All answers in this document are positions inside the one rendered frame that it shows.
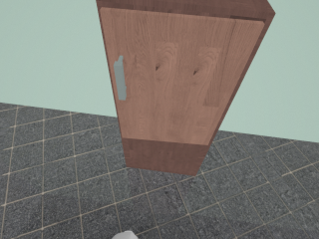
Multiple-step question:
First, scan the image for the handle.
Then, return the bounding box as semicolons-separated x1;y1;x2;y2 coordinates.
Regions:
114;55;127;101

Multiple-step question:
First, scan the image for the cupboard door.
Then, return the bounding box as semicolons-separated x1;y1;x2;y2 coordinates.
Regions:
100;7;265;145

